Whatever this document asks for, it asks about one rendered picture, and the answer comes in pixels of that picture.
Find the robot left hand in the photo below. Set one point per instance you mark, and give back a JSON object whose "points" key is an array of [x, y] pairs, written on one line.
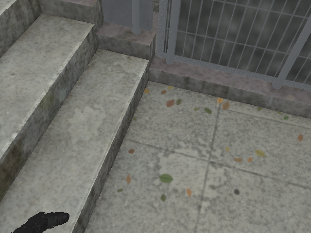
{"points": [[41, 222]]}

